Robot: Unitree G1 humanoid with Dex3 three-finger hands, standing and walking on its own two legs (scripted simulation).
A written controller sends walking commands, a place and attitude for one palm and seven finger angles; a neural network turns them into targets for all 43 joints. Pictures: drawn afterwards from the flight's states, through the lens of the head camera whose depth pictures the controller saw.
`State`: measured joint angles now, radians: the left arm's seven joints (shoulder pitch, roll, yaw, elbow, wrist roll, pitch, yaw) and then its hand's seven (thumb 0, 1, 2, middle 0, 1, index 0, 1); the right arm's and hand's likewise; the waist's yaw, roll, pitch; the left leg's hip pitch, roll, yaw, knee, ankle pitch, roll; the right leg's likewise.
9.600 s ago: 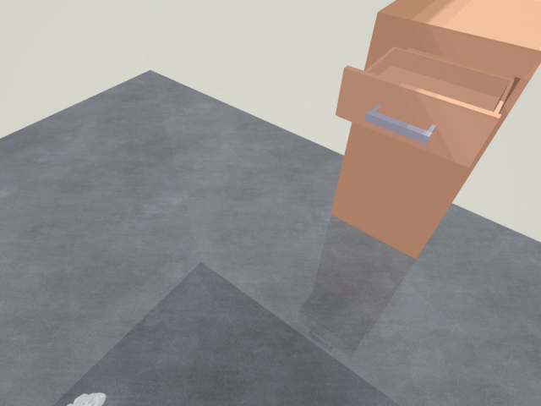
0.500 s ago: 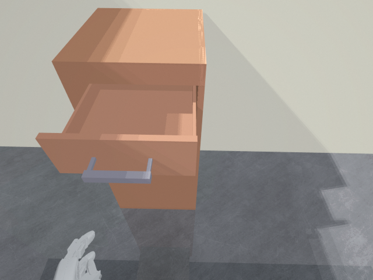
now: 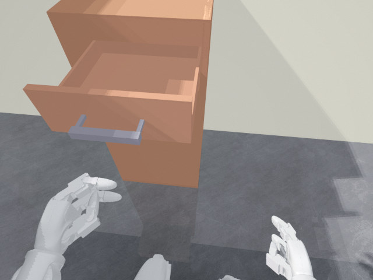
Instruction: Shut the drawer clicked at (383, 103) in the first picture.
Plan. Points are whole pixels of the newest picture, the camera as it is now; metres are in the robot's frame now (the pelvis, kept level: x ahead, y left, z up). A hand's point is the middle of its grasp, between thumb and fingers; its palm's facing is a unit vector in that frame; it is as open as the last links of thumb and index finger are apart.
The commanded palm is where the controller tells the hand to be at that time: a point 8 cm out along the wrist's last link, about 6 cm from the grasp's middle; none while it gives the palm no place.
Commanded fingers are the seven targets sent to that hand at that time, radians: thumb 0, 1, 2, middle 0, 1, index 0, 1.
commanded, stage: raise the hand and make a fist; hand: left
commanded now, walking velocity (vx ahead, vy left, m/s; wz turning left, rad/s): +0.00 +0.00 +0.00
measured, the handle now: (108, 128) +0.42 +0.23 +0.07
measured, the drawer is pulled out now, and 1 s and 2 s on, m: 0.23 0.23 0.23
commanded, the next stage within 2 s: bring the fist close to the handle in 1.24 s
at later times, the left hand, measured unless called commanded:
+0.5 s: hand (80, 198) +0.22 +0.20 +0.12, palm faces +0.00 -1.00 -0.05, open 3.1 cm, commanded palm +0.20 +0.25 +0.14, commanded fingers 0.00 0.90 0.90 -1.38 -1.58 -1.38 -1.58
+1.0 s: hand (79, 179) +0.24 +0.19 +0.17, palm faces -0.02 -1.00 -0.05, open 3.3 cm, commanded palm +0.20 +0.25 +0.17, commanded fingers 0.00 0.90 0.90 -1.40 -1.60 -1.40 -1.60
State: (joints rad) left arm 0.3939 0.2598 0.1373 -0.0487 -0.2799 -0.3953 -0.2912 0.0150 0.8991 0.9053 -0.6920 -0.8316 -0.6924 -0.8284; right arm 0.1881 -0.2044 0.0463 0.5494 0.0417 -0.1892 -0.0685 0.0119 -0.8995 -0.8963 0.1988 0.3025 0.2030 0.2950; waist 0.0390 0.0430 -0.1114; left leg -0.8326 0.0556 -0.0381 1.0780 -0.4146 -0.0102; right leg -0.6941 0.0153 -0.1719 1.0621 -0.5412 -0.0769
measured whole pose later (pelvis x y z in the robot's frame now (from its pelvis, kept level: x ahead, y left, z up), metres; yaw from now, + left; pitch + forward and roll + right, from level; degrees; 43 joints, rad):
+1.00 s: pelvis +0.03 +0.05 +0.05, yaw -1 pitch +1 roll -1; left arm 0.47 0.21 0.06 -0.36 -0.22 -0.06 -0.13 0.01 0.90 0.90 -1.40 -1.60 -1.40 -1.60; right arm 0.26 -0.23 0.06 0.55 0.05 -0.20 -0.04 0.01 -0.90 -0.90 0.20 0.30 0.20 0.30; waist 0.02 0.04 -0.07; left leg -0.43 0.00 0.05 0.72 -0.32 0.04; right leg -0.31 -0.02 -0.09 0.70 -0.41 -0.01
